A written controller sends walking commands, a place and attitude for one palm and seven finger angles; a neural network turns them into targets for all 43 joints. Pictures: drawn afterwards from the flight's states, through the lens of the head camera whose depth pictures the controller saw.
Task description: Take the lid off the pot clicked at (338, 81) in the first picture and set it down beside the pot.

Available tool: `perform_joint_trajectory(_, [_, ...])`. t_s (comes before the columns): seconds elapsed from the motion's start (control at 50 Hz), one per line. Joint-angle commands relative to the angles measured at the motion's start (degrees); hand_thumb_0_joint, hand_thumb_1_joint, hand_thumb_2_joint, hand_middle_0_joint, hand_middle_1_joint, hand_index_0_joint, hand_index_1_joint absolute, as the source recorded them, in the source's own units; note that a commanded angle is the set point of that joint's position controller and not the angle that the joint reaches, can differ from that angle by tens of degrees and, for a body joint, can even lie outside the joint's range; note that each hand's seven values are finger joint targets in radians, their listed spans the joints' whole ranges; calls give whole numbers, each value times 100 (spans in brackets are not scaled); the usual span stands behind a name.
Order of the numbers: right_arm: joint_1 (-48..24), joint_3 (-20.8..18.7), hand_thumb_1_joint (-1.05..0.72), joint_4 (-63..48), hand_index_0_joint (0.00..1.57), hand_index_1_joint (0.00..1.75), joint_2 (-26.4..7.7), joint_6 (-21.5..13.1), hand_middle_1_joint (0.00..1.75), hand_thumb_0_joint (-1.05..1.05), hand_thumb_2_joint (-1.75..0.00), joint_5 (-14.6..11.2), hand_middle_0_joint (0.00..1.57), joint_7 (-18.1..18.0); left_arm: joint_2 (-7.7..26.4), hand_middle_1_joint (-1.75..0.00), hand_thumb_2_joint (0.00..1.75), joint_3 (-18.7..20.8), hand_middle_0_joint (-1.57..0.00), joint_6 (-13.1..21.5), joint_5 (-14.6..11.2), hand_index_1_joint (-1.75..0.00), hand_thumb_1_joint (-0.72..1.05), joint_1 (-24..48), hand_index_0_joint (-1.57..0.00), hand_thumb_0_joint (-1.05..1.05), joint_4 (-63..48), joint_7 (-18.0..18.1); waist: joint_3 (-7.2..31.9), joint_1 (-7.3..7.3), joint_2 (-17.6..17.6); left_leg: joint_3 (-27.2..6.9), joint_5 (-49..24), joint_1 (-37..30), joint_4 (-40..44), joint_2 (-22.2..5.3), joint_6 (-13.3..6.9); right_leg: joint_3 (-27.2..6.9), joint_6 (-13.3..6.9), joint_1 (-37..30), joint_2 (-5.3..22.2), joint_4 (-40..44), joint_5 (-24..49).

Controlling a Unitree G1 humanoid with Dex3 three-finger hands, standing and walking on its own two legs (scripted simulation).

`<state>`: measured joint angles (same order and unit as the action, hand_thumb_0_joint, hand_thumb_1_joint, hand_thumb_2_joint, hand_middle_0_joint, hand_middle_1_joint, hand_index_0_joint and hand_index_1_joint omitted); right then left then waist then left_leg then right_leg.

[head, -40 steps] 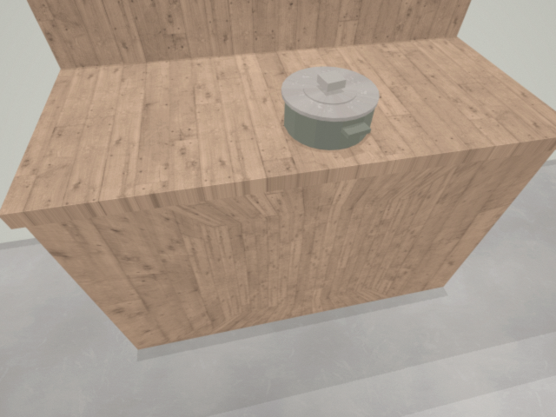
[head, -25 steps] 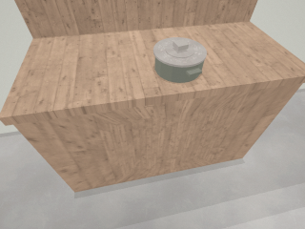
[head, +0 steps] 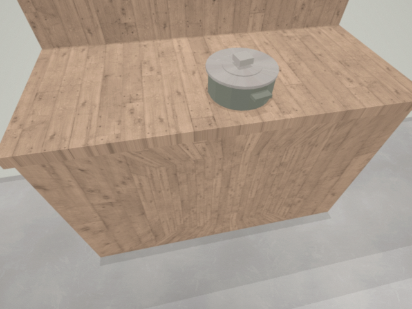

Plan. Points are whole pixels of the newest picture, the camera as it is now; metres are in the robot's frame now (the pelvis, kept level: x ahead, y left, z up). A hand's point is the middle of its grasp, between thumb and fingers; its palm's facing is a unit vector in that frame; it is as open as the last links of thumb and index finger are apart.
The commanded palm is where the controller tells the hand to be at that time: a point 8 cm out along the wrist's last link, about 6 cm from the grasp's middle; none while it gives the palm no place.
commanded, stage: walk to a spot facing it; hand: left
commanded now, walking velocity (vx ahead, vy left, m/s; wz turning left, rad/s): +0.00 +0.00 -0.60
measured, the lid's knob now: (242, 58) +0.71 -0.05 +0.12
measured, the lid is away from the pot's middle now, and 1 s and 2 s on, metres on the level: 0.00 0.00 0.00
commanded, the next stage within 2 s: none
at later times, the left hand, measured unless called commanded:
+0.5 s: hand out of the picture +0.06 +0.18 -0.17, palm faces -0.12 -0.96 -0.25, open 7.4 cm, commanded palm none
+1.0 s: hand (171, 284) +0.20 +0.10 -0.16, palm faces -0.49 -0.82 -0.29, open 7.3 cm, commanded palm none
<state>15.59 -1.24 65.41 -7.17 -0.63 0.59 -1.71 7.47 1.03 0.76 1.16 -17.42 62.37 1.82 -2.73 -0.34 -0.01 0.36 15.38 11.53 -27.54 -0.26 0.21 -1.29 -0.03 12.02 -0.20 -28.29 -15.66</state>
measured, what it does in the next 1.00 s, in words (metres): steps on the spot, turning right: left foot, then right foot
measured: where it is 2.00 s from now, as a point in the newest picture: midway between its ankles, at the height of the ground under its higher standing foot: outside the picture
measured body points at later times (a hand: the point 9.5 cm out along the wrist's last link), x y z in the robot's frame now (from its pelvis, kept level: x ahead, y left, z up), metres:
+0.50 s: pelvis +0.00 -0.01 +0.00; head +0.04 -0.03 +0.44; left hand +0.06 +0.23 -0.15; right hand +0.08 -0.29 -0.14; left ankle +0.01 +0.13 -0.71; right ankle -0.01 -0.12 -0.74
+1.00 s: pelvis +0.00 -0.04 -0.01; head +0.04 -0.08 +0.43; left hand +0.23 +0.14 -0.14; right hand -0.10 -0.30 -0.16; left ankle +0.06 +0.10 -0.69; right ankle -0.04 -0.15 -0.74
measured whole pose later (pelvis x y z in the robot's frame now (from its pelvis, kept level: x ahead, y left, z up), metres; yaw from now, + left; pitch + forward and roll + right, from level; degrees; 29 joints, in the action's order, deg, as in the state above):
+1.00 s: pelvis +0.00 -0.04 -0.01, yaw -31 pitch +0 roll +0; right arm 12.0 -3.6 51.5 -16.3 3.3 1.1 -1.5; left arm 14.0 3.8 -2.1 1.4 -9.1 47.4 -0.4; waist -7.8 0.1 1.7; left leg 1.7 30.3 24.8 -57.6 -4.9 2.9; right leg -2.0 -0.7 19.7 -1.2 -36.6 -16.8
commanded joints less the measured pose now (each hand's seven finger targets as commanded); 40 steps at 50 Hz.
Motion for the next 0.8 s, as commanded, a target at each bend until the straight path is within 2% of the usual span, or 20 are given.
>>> perform_joint_trajectory(0.0, [417,-170,-90,-219,20,30,-643,-42,30,0,-90,-7,20,-74,664,-30,90,240,-20,-32,-26,-30,90,-288,-20,0,-308,13,-83,63,95,-301,-732,-151,250,-614,-212,-541,-249,532,353,254,917])
perform_joint_trajectory(0.14, [97,-397,-90,-791,20,30,-1058,17,30,0,-90,43,20,-82,640,-30,90,410,-20,-170,-3,-30,90,-233,-20,0,-719,-128,-149,-40,773,-709,360,223,637,-1374,-558,-311,-204,1051,-117,-909,94])
perform_joint_trajectory(0.2, [-245,-456,-90,-1078,20,30,-1138,28,30,0,-90,49,20,-59,673,-30,90,457,-20,-170,4,-30,90,-458,-20,0,-782,-161,-35,-228,318,-373,252,501,113,-1274,-468,-512,-225,745,-89,-793,323])
perform_joint_trajectory(0.22, [-387,-465,-90,-1174,20,30,-1076,47,30,0,-90,44,20,-51,829,-30,90,491,-20,-137,16,-30,90,-561,-20,0,-779,-153,66,-302,-253,32,246,594,-591,-889,-255,-1101,-346,634,142,-385,924])
perform_joint_trajectory(0.24, [-397,-433,-90,-1296,20,30,-860,68,30,0,-90,16,20,-42,1163,-30,90,545,-20,-94,35,-30,90,-596,-20,0,-810,-121,249,-279,-1281,505,716,1142,-1643,-318,-1,-2336,-643,191,827,227,1329])
perform_joint_trajectory(0.26, [-662,-394,-90,-1453,20,30,-777,80,30,0,-90,20,20,-45,1378,-30,90,611,-20,-75,-6,-30,90,-794,-20,0,-845,-66,219,-448,-1723,263,1680,1949,-2637,37,140,-3466,-1134,-294,1401,811,2083])
perform_joint_trajectory(0.28, [-799,-376,-90,-1550,20,30,-811,78,30,0,-90,17,20,-74,1364,-30,90,618,-20,-111,-22,-30,90,-841,-20,0,-902,-11,203,-441,-1346,-162,1810,2222,-3296,-63,127,-3674,-1463,-435,1526,903,2215])
perform_joint_trajectory(0.32, [-692,-354,-90,-1573,20,30,-840,4,30,0,-90,11,20,-71,1211,-30,90,605,-20,-110,-4,-30,90,-360,-20,0,-1077,7,394,-141,-711,-383,1570,2137,-3270,-235,127,-3108,-1455,-501,1241,433,2801])
perform_joint_trajectory(0.36, [-767,-330,-90,-1630,20,30,-804,6,30,0,-90,-20,20,-67,1262,-30,90,622,-20,-119,17,-30,90,-199,-20,0,-1221,-1,614,-167,-742,-258,1460,1631,-2507,-102,164,-2840,-1312,-431,994,343,3149])
perform_joint_trajectory(0.42, [-779,-335,-90,-1764,20,30,-817,25,30,0,-90,-59,20,-65,1414,-30,90,655,-20,-175,8,-30,90,-44,-20,0,-1351,-42,577,-138,-873,-179,1108,1136,-1800,102,139,-2907,-1158,-132,843,482,2826])
perform_joint_trajectory(0.46, [-660,-333,-90,-1816,20,30,-869,-3,30,0,-90,-83,20,-78,1452,-30,90,657,-20,-191,2,-30,90,98,-20,0,-1446,-52,662,-41,-902,-204,839,805,-988,175,134,-2901,-984,-171,700,338,3053])
perform_joint_trajectory(0.5, [-324,-341,-90,-1799,20,30,-951,-19,30,0,-90,-90,20,-101,1452,-30,90,645,-20,-228,-37,-30,90,262,-20,0,-1548,-75,752,136,-869,-221,79,-206,10,174,83,-2744,-668,439,444,143,2267])
perform_joint_trajectory(0.52, [-194,-370,-90,-1800,20,30,-1132,-50,30,0,-90,-70,20,-112,1327,-30,90,615,-20,-241,-50,-30,90,363,-20,0,-1647,-102,709,232,-534,-616,34,-929,470,-256,-79,-2424,-445,1186,95,-178,1465])
perform_joint_trajectory(0.54, [-182,-449,-90,-1869,20,30,-1551,-66,30,0,-90,-4,20,-109,1051,-30,90,555,-20,-236,-63,-30,90,396,-20,0,-1804,-160,562,251,782,-1782,48,-1445,1015,-1351,-438,-1593,-185,2218,-580,-947,26])
perform_joint_trajectory(0.56, [-136,-491,-90,-1970,20,30,-1801,-40,30,0,-90,49,20,-76,1016,-30,90,532,-20,-173,-32,-30,90,510,-20,0,-1930,-210,388,241,1388,-2524,-685,-1161,1305,-2360,-962,-660,62,2634,-612,-2214,-1540])
perform_joint_trajectory(0.58, [-301,-445,-90,-2069,20,30,-1752,12,30,0,-90,63,20,-18,1168,-30,90,563,-20,-191,-7,-30,90,478,-20,0,-1945,-188,286,170,1274,-2596,-525,-533,1289,-2637,-1239,-619,162,2513,-229,-3083,-1597])
perform_joint_trajectory(0.62, [-772,-342,-90,-2152,20,30,-1424,-15,30,0,-90,96,20,-41,1250,-30,90,597,-20,-227,-9,-30,90,525,-20,0,-1807,-305,73,-43,886,-1497,-1126,-164,1097,-1952,-1098,-487,245,2433,56,-3783,-1032])
perform_joint_trajectory(0.66, [-806,-313,-90,-2150,20,30,-1429,-35,30,0,-90,105,20,-43,1106,-30,90,531,-20,-272,-41,-30,90,577,-20,0,-1820,-392,223,-71,968,-643,-1848,-338,872,-1603,-886,-206,274,2213,207,-3374,-931])
perform_joint_trajectory(0.72, [-468,-360,-90,-2063,20,30,-1599,-33,30,0,-90,120,20,-17,995,-30,90,439,-20,-287,-54,-30,90,835,-20,0,-1951,-424,291,76,1044,-152,-2535,-434,653,-1639,-803,219,277,1631,269,-2144,-936])
perform_joint_trajectory(0.78, [-180,-442,-90,-1941,20,30,-1770,-1,30,0,-90,111,20,16,1066,-30,90,413,-20,-216,-42,-30,90,860,-20,0,-1919,-438,422,149,1013,105,-2824,-428,91,-1612,-576,549,159,840,40,-987,-571])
